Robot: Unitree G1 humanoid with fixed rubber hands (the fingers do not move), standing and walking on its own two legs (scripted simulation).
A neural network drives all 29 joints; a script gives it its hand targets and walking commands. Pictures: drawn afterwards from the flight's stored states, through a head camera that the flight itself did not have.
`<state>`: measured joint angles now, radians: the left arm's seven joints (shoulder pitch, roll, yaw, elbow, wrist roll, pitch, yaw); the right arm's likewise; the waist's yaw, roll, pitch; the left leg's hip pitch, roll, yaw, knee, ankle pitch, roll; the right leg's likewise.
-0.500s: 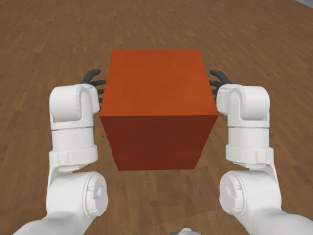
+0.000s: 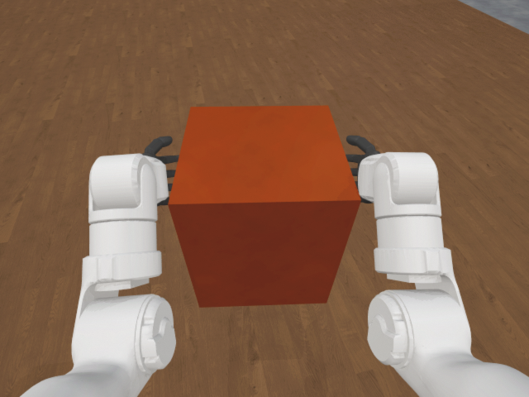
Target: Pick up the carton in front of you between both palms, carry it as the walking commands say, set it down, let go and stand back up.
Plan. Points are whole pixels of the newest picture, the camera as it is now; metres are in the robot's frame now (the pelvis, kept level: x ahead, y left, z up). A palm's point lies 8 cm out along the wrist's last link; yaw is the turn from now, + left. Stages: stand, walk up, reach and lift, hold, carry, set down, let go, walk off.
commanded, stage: carry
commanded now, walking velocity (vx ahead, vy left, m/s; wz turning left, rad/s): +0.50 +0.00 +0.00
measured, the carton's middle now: (261, 209) +0.39 -0.01 +0.09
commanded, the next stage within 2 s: none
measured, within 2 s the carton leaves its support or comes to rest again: neither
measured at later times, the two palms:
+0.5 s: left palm (185, 86) +0.66 +0.12 +0.16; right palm (330, 81) +0.68 -0.18 +0.15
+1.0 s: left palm (182, 57) +0.89 +0.16 +0.12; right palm (297, 55) +0.88 -0.14 +0.12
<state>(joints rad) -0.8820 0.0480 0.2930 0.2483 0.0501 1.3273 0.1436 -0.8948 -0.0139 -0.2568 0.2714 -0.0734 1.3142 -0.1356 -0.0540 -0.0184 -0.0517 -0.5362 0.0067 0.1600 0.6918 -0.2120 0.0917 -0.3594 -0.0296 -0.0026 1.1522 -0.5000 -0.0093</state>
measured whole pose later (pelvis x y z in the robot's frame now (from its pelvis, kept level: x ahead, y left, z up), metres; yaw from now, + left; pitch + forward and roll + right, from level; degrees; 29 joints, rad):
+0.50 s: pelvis +0.30 -0.04 +0.03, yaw +2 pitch +5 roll +1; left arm -0.78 -0.02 0.28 0.25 0.09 1.29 0.14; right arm -0.80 -0.02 -0.27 0.27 -0.07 1.31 -0.14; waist 0.02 0.01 -0.06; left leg -0.52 0.02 0.04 1.12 -0.39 0.00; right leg -0.38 -0.01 -0.14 0.47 -0.19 -0.07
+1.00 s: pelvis +0.62 +0.01 +0.04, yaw -1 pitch +4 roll -1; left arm -0.16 -0.13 0.12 -0.27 0.12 1.21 0.08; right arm -0.15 0.13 -0.11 -0.27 -0.11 1.21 -0.08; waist -0.02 -0.01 -0.13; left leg -0.23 0.04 0.20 0.34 -0.19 0.05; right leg -0.55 -0.09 -0.08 0.92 -0.30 0.02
